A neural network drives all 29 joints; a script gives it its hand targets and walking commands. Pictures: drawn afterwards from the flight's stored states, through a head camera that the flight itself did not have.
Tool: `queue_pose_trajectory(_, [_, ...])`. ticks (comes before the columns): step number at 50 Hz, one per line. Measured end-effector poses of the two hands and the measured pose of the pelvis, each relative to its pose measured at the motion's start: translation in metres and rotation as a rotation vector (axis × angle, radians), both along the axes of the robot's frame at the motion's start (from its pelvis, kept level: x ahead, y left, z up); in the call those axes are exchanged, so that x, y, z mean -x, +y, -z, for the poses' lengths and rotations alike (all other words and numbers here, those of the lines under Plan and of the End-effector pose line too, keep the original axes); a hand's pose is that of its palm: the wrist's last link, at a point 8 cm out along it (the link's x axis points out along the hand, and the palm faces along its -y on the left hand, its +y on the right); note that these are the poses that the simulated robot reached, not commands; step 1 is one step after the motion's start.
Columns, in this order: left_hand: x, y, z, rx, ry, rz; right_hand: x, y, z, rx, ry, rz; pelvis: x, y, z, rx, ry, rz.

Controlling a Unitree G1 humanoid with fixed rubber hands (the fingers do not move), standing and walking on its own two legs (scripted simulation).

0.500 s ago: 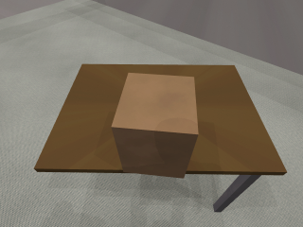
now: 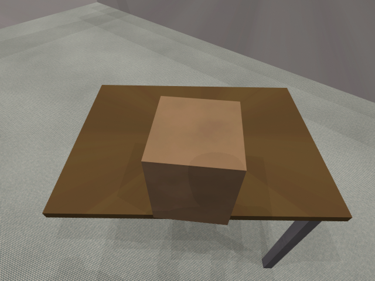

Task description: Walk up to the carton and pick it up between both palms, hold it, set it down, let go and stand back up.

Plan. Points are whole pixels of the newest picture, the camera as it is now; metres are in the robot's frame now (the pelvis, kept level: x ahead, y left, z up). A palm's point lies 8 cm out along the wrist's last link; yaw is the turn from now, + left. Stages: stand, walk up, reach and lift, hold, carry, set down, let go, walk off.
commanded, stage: stand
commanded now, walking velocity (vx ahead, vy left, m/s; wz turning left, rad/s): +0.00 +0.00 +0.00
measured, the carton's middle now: (194, 162) +0.41 -0.02 +0.00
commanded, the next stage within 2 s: reach and lift in 0.02 s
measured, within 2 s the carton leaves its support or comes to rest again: neither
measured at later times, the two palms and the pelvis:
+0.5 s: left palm out of the picture +0.11 +0.19 -0.13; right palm out of the picture +0.08 -0.15 -0.15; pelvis -0.06 +0.00 +0.00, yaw +1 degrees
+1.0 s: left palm out of the picture +0.10 +0.21 -0.12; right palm out of the picture +0.08 -0.19 -0.12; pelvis -0.09 +0.01 -0.02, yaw +1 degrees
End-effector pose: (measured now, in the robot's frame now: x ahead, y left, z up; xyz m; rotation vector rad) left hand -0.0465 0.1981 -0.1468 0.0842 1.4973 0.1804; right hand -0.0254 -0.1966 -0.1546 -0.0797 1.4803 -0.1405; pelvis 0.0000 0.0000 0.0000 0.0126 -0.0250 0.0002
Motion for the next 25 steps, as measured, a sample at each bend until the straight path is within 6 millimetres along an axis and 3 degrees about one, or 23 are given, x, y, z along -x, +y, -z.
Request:
queue_pose_trajectory(2, [0.002, -0.001, 0.001, 0.006, 0.019, -0.006, 0.002, 0.000, 0.000, -0.003, 0.011, 0.013, 0.001, 0.000, 0.000, 0.000, 0.013, 0.001])
queue_pose_trajectory(5, [-0.025, 0.018, 0.014, -0.025, 0.163, 0.004, -0.021, -0.021, 0.006, 0.010, 0.060, 0.090, 0.020, -0.003, 0.011, -0.001, 0.093, 0.003])
queue_pose_trajectory(7, [-0.062, 0.037, 0.022, -0.086, 0.192, -0.008, -0.057, -0.034, 0.007, 0.015, 0.034, 0.071, 0.033, -0.005, 0.019, 0.004, 0.122, -0.005])
queue_pose_trajectory(10, [-0.134, 0.047, 0.023, -0.065, 0.076, -0.058, -0.122, -0.040, 0.001, 0.031, -0.069, 0.022, 0.047, -0.007, 0.028, 0.020, 0.181, -0.033])
queue_pose_trajectory(13, [-0.196, 0.040, 0.010, 0.015, -0.103, -0.045, -0.172, -0.030, -0.012, 0.043, -0.184, 0.004, 0.055, -0.005, 0.032, 0.034, 0.232, -0.048])
queue_pose_trajectory(15, [-0.217, 0.029, -0.003, 0.055, -0.190, 0.000, -0.188, -0.015, -0.022, 0.045, -0.249, -0.003, 0.058, -0.003, 0.027, 0.037, 0.238, -0.051])
queue_pose_trajectory(17, [-0.222, 0.018, -0.015, 0.064, -0.248, 0.058, -0.190, 0.002, -0.027, 0.035, -0.296, -0.020, 0.059, -0.001, 0.021, 0.036, 0.228, -0.043])
queue_pose_trajectory(19, [-0.215, 0.009, -0.023, 0.062, -0.275, 0.100, -0.179, 0.020, -0.027, 0.009, -0.312, -0.039, 0.058, 0.002, 0.014, 0.035, 0.211, -0.032])
queue_pose_trajectory(22, [-0.188, -0.002, -0.023, 0.055, -0.258, 0.114, -0.146, 0.039, -0.019, -0.042, -0.287, -0.051, 0.056, 0.004, 0.007, 0.030, 0.181, -0.022])
queue_pose_trajectory(25, [-0.154, -0.005, -0.014, 0.045, -0.201, 0.088, -0.109, 0.044, -0.009, -0.070, -0.243, -0.034, 0.058, 0.004, 0.005, 0.025, 0.159, -0.020])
